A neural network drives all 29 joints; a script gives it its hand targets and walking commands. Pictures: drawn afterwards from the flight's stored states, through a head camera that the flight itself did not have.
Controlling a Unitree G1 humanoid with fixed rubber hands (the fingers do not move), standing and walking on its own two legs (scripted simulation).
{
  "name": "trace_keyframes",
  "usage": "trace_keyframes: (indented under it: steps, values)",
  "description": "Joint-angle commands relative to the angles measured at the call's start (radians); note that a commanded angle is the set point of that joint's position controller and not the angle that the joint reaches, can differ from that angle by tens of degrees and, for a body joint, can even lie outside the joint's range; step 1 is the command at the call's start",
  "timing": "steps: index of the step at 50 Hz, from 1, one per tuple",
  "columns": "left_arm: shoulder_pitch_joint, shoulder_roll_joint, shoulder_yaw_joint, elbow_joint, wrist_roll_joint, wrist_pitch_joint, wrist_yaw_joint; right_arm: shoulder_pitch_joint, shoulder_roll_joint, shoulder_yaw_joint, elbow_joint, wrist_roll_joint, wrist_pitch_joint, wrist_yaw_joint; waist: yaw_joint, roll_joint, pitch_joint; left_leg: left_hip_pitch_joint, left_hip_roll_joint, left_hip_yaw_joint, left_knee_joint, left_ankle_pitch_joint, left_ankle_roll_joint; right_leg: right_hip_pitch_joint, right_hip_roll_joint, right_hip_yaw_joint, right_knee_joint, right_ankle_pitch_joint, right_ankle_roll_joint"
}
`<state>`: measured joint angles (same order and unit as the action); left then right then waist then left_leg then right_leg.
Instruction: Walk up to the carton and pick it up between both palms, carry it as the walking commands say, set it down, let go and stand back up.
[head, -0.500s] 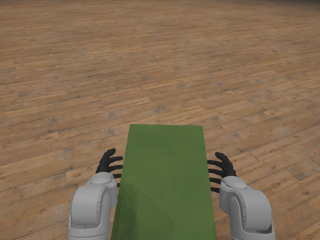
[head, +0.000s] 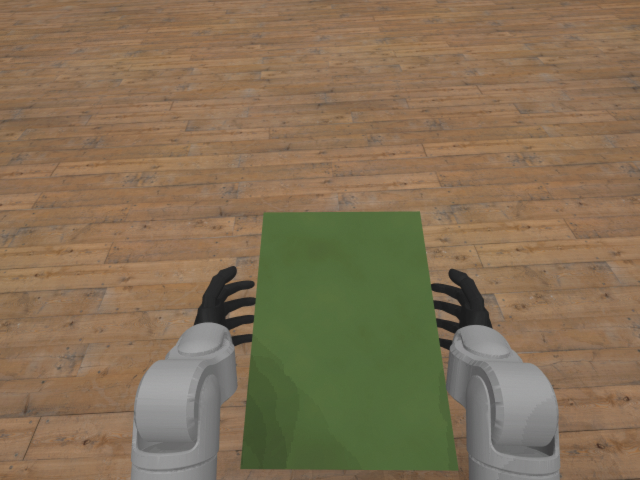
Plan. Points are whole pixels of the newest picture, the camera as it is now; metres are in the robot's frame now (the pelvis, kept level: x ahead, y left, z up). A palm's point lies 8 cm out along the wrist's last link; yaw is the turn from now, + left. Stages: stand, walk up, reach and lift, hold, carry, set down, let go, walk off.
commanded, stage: carry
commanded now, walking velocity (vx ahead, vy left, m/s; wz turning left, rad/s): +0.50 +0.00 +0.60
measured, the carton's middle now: (341, 346) +0.31 +0.00 +0.01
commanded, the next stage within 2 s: none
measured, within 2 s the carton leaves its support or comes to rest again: neither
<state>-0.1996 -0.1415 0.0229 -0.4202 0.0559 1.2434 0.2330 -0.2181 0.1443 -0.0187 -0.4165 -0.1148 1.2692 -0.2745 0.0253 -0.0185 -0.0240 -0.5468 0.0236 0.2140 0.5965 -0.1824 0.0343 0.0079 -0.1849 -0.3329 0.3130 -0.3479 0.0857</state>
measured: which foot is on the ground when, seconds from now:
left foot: up 0.00-0.06, down 0.08-0.60, up 0.62-0.78, down 0.80-1.00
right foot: down 0.00-0.10, up 0.12-0.54, down 0.56-1.00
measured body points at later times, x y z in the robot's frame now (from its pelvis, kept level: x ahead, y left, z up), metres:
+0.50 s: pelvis +0.29 +0.05 +0.00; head +0.33 +0.07 +0.45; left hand +0.54 +0.26 +0.08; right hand +0.61 -0.01 +0.08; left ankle +0.18 +0.08 -0.74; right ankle +0.46 -0.04 -0.71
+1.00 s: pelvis +0.45 +0.10 +0.00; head +0.46 +0.09 +0.45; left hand +0.69 +0.31 +0.09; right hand +0.77 +0.05 +0.09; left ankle +0.38 +0.18 -0.74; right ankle +0.50 +0.01 -0.74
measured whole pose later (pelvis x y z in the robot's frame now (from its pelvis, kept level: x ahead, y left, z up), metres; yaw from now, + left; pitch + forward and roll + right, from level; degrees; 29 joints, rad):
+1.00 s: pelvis +0.45 +0.10 +0.00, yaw +19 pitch +4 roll +0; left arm -0.23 -0.15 0.03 -0.32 0.08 1.24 0.24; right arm -0.24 0.15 -0.04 -0.34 -0.10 1.25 -0.25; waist -0.01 0.02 -0.08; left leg -0.24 0.02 0.09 0.47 -0.30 0.01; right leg -0.32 -0.06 -0.21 0.48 -0.23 -0.03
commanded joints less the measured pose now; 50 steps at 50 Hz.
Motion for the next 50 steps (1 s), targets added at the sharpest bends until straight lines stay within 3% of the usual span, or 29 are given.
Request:
trace_keyframes:
  steps: [1,3,4,5,6,7,9,10,11,14,18,21,25,27,28,29,30,31,32,33,35,37,40,42,43,46,50]
  values:
    - [-0.344,-1.008,-0.514,-0.116,-0.347,-0.033,-0.245,-0.36,1.025,0.551,-0.105,0.349,-0.044,0.238,0.001,-0.208,-0.247,0.141,-0.076,0.096,-0.085,0.049,0.026,0.149,-0.149,0.016,0.124,0.845,-0.07]
    - [-0.361,-0.996,-0.529,-0.128,-0.345,-0.029,-0.242,-0.349,1.019,0.543,-0.089,0.351,-0.041,0.243,-0.027,-0.203,-0.342,0.395,-0.124,0.117,-0.151,0.044,0.058,0.07,-0.108,-0.022,0.363,0.868,-0.035]
    - [-0.39,-0.987,-0.54,-0.126,-0.338,-0.025,-0.239,-0.336,1.007,0.534,-0.081,0.355,-0.039,0.247,-0.066,-0.161,-0.407,0.63,-0.066,-0.018,-0.132,-0.041,0.091,-0.123,-0.081,0.004,0.562,0.718,-0.017]
    - [-0.399,-0.992,-0.55,-0.118,-0.332,-0.015,-0.237,-0.355,0.972,0.512,-0.063,0.343,-0.038,0.251,-0.069,0.094,-0.377,0.735,0.185,-0.477,-0.269,-0.161,0.178,-0.435,0.032,0.042,0.813,0.186,0.017]
    - [-0.372,-0.998,-0.552,-0.1,-0.33,-0.007,-0.236,-0.322,0.976,0.506,-0.04,0.349,-0.038,0.255,-0.055,0.301,-0.432,0.903,0.324,-0.81,-0.339,0.013,0.291,-0.719,0.146,0.18,1.006,-0.196,0.025]
    - [-0.362,-1.026,-0.548,-0.053,-0.326,-0.015,-0.234,-0.337,1.001,0.509,-0.048,0.361,-0.039,0.262,-0.044,0.197,-0.438,0.89,0.328,-0.744,-0.309,0.168,0.273,-0.787,0.095,0.306,1.05,-0.191,0.01]
    - [-0.369,-1.124,-0.563,-0.044,-0.334,-0.046,-0.247,-0.382,1.079,0.531,-0.082,0.381,-0.063,0.279,-0.041,0.016,-0.432,0.792,0.268,-0.544,-0.258,0.445,0.205,-0.73,0.02,0.353,0.924,-0.089,0.017]
    - [-0.383,-1.165,-0.572,-0.053,-0.34,-0.067,-0.254,-0.396,1.117,0.542,-0.093,0.394,-0.079,0.292,-0.046,0.006,-0.44,0.752,0.231,-0.456,-0.273,0.478,0.184,-0.68,0.004,0.354,0.838,-0.043,0.023]
    - [-0.401,-1.186,-0.578,-0.075,-0.348,-0.088,-0.257,-0.413,1.135,0.549,-0.111,0.408,-0.096,0.299,-0.046,0.023,-0.441,0.708,0.211,-0.412,-0.295,0.458,0.174,-0.631,0.018,0.335,0.767,-0.013,0.028]
    - [-0.367,-1.177,-0.572,-0.104,-0.334,-0.119,-0.239,-0.391,1.103,0.551,-0.157,0.421,-0.125,0.307,-0.044,0.088,-0.431,0.693,0.186,-0.378,-0.311,0.521,0.176,-0.636,0.061,0.292,0.669,0.032,0.032]
    - [-0.304,-1.112,-0.577,-0.136,-0.313,-0.112,-0.215,-0.312,1.02,0.546,-0.184,0.409,-0.12,0.303,-0.044,0.128,-0.395,0.727,0.147,-0.337,-0.282,0.637,0.162,-0.682,0.094,0.258,0.532,0.133,0.029]
    - [-0.296,-1.067,-0.596,-0.139,-0.317,-0.088,-0.211,-0.267,0.974,0.533,-0.174,0.381,-0.104,0.289,-0.042,0.143,-0.331,0.735,0.116,-0.275,-0.269,0.81,0.131,-0.669,0.135,0.199,0.405,0.206,0.006]
    - [-0.317,-1.022,-0.602,-0.128,-0.335,-0.052,-0.224,-0.258,0.941,0.521,-0.168,0.352,-0.079,0.268,-0.048,0.154,-0.287,0.704,0.1,-0.216,-0.206,0.852,0.088,-0.528,0.166,0.163,0.205,0.282,-0.036]
    - [-0.317,-1.006,-0.588,-0.121,-0.339,-0.041,-0.227,-0.28,0.933,0.522,-0.173,0.353,-0.066,0.263,-0.021,0.096,-0.345,0.648,0.053,-0.144,-0.023,0.786,0.043,-0.294,0.178,0.115,0.033,0.427,-0.056]
    - [-0.322,-0.995,-0.577,-0.116,-0.334,-0.036,-0.227,-0.289,0.925,0.523,-0.169,0.356,-0.06,0.261,-0.012,0.056,-0.395,0.535,0.034,-0.12,0.086,0.67,0.025,-0.098,0.11,0.144,0.014,0.574,-0.073]
    - [-0.281,-0.967,-0.553,-0.088,-0.32,-0.032,-0.226,-0.307,0.91,0.534,-0.171,0.361,-0.051,0.259,0.001,-0.048,-0.455,0.357,0.001,-0.109,0.22,0.376,0.001,0.109,-0.068,0.31,0.099,0.924,-0.103]
    - [-0.284,-0.972,-0.539,-0.07,-0.321,-0.034,-0.222,-0.312,0.917,0.545,-0.175,0.367,-0.037,0.257,-0.014,-0.3,-0.516,0.151,-0.093,-0.136,0.369,-0.182,-0.032,0.267,-0.254,0.588,0.111,1.132,-0.249]
    - [-0.258,-0.982,-0.53,-0.055,-0.308,-0.032,-0.218,-0.314,0.921,0.549,-0.158,0.37,-0.032,0.258,-0.016,-0.22,-0.526,0.146,-0.055,-0.216,0.412,-0.286,-0.045,0.226,-0.258,0.591,0.09,1.102,-0.29]
    - [-0.271,-1.008,-0.508,-0.038,-0.298,-0.033,-0.222,-0.353,0.958,0.559,-0.135,0.383,-0.033,0.264,-0.012,-0.143,-0.486,0.129,-0.028,-0.237,0.345,-0.286,-0.045,0.172,-0.23,0.532,0.058,1.009,-0.27]
    - [-0.298,-1.038,-0.512,-0.053,-0.304,-0.037,-0.223,-0.364,0.988,0.557,-0.12,0.39,-0.035,0.268,-0.013,-0.08,-0.452,0.155,0.012,-0.253,0.198,-0.284,-0.04,0.112,-0.193,0.473,0.029,0.851,-0.226]
    - [-0.35,-1.073,-0.513,-0.079,-0.322,-0.049,-0.227,-0.373,1.036,0.551,-0.103,0.403,-0.047,0.274,-0.015,-0.111,-0.409,0.222,0.003,-0.21,0.005,-0.276,-0.036,0.024,-0.138,0.372,-0.006,0.702,-0.193]
    - [-0.342,-1.101,-0.522,-0.081,-0.327,-0.059,-0.23,-0.387,1.061,0.56,-0.121,0.406,-0.061,0.274,-0.014,-0.123,-0.45,0.272,-0.013,-0.168,-0.084,-0.252,-0.032,0.024,-0.127,0.348,-0.01,0.609,-0.186]
    - [-0.348,-1.082,-0.523,-0.083,-0.331,-0.063,-0.235,-0.375,1.056,0.552,-0.11,0.39,-0.066,0.27,-0.025,-0.086,-0.471,0.372,0.012,-0.143,-0.207,-0.011,-0.026,-0.042,-0.084,0.27,0.056,0.601,-0.137]
    - [-0.361,-1.067,-0.526,-0.086,-0.333,-0.056,-0.239,-0.37,1.05,0.541,-0.097,0.385,-0.064,0.271,-0.029,-0.051,-0.462,0.405,0.09,-0.2,-0.198,0.151,-0.019,-0.078,-0.048,0.247,0.101,0.612,-0.09]
    - [-0.348,-1.056,-0.515,-0.059,-0.323,-0.05,-0.237,-0.37,1.036,0.537,-0.084,0.382,-0.059,0.271,-0.024,-0.03,-0.459,0.419,0.12,-0.206,-0.155,0.302,-0.016,-0.096,-0.035,0.238,0.116,0.615,-0.076]
    - [-0.354,-1.03,-0.506,-0.038,-0.317,-0.042,-0.233,-0.366,1.016,0.523,-0.053,0.374,-0.052,0.271,-0.024,-0.007,-0.447,0.409,0.112,-0.179,-0.113,0.394,-0.029,-0.074,-0.031,0.227,0.158,0.696,-0.073]
    - [-0.36,-1.025,-0.504,-0.004,-0.314,-0.038,-0.227,-0.375,0.998,0.508,-0.033,0.374,-0.049,0.274,-0.026,0.017,-0.437,0.419,0.11,-0.185,-0.099,0.492,-0.03,-0.094,-0.015,0.223,0.199,0.664,-0.071]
